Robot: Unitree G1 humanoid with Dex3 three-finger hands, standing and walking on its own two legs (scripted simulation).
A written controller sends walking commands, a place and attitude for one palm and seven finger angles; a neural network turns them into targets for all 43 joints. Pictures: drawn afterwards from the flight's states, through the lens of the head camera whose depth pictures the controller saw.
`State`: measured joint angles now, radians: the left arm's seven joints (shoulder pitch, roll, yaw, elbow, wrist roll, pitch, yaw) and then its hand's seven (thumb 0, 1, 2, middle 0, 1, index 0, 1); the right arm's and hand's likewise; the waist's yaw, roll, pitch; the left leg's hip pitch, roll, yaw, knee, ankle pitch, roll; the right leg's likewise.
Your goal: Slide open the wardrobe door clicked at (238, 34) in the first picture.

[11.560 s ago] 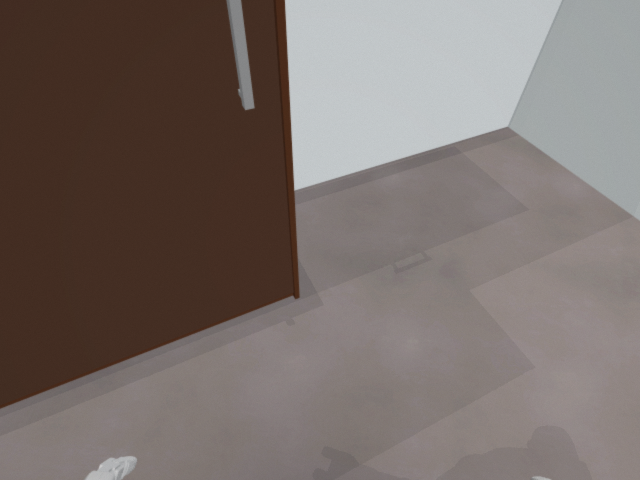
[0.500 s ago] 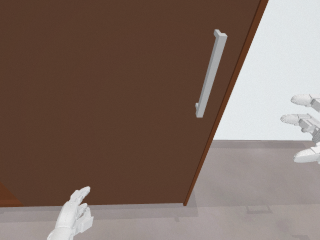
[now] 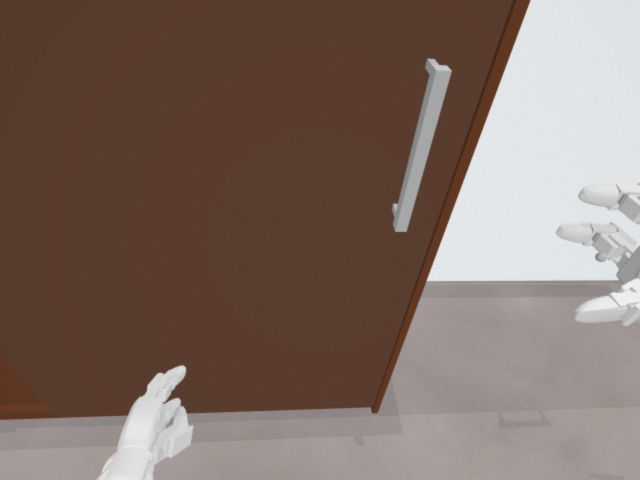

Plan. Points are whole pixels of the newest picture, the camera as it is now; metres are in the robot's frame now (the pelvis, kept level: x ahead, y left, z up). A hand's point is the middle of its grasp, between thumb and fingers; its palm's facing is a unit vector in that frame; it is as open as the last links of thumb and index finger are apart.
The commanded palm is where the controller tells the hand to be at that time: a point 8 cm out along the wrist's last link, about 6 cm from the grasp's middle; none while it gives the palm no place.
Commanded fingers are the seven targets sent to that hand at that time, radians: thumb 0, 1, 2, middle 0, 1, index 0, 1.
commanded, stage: move the hooked fingers beside the handle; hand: right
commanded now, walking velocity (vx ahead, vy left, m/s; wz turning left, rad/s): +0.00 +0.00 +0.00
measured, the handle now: (414, 153) +0.52 -0.13 +0.19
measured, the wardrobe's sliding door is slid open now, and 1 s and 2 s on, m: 0.00 0.00 0.00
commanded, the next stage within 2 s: none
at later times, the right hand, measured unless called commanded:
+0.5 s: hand (555, 236) +0.33 -0.26 +0.20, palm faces +0.05 +1.00 -0.04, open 14.0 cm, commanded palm +0.30 -0.29 +0.22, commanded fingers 0.00 0.50 -0.30 0.30 1.20 0.30 1.20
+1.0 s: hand (508, 202) +0.38 -0.22 +0.21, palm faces +0.03 +1.00 -0.01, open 14.0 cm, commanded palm +0.36 -0.27 +0.21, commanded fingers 0.00 0.50 -0.30 0.30 1.20 0.30 1.20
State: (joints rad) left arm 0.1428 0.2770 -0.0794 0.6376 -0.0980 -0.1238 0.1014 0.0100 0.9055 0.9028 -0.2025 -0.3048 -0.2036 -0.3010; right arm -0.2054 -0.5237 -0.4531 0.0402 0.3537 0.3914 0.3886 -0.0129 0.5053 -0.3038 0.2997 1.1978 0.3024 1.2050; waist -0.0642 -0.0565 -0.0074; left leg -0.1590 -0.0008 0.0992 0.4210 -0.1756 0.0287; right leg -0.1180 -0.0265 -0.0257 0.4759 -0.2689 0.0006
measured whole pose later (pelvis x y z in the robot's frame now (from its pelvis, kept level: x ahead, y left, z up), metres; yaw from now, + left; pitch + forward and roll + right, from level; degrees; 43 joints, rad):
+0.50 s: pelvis +0.02 -0.01 +0.00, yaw +0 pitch -4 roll +1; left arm 0.16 0.27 -0.07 0.63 -0.09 -0.11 0.11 0.01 0.91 0.90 -0.20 -0.30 -0.20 -0.30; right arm -0.25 -0.45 -0.37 0.03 0.31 0.42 0.31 -0.01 0.50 -0.30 0.30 1.20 0.30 1.20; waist -0.06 -0.05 -0.02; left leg -0.16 0.01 0.08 0.42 -0.20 0.01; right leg -0.10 -0.01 -0.04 0.46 -0.29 -0.01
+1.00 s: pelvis +0.02 +0.00 +0.00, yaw +0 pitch -2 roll +1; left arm 0.19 0.27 -0.06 0.67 -0.09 -0.08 0.12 0.01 0.91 0.90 -0.20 -0.30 -0.20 -0.30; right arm -0.46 -0.42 -0.30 0.24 0.26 0.36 0.25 -0.01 0.50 -0.30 0.30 1.20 0.30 1.20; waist -0.03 -0.03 -0.02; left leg -0.19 0.00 0.09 0.42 -0.20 0.03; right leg -0.13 -0.02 -0.03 0.45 -0.29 0.00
